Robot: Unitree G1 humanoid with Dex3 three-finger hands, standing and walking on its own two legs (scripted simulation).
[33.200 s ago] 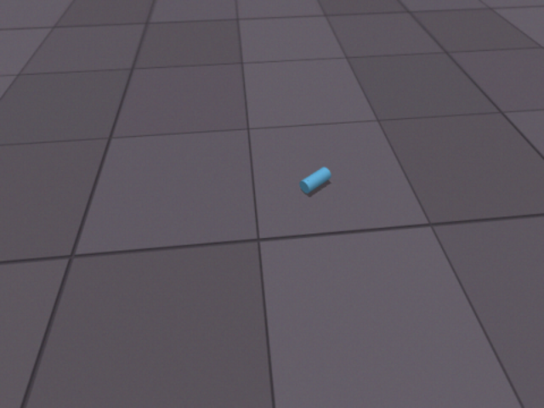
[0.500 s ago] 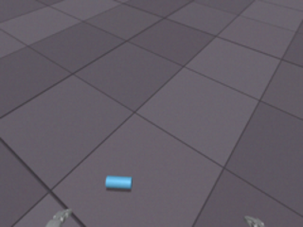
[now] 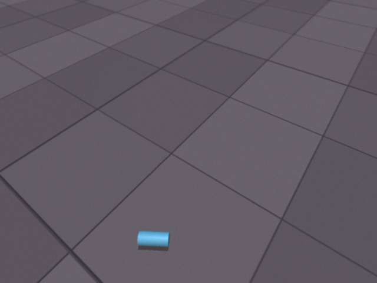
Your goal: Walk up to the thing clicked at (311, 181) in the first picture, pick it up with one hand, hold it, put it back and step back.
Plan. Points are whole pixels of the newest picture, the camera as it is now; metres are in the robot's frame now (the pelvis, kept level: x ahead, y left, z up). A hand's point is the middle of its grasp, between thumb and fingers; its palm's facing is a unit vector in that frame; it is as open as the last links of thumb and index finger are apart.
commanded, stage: stand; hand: left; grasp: from above
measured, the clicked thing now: (154, 238) +0.48 +0.22 -0.74
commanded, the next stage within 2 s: step back in 1.76 s
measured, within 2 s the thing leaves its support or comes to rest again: neither
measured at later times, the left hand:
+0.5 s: hand out of the picture +0.06 +0.22 -0.16, palm faces +0.01 -0.95 -0.33, open 7.4 cm
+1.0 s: hand out of the picture +0.08 +0.22 -0.15, palm faces +0.00 -0.94 -0.33, open 7.4 cm
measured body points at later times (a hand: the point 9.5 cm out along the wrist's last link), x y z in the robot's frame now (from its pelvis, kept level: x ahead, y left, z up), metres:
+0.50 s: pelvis +0.01 -0.02 +0.00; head +0.01 -0.02 +0.45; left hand +0.06 +0.27 -0.13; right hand +0.06 -0.31 -0.14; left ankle +0.02 +0.11 -0.74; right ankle +0.02 -0.15 -0.74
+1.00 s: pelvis +0.01 -0.02 +0.01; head +0.02 -0.03 +0.46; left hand +0.08 +0.27 -0.13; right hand +0.08 -0.31 -0.14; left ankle +0.02 +0.11 -0.74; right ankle +0.02 -0.15 -0.74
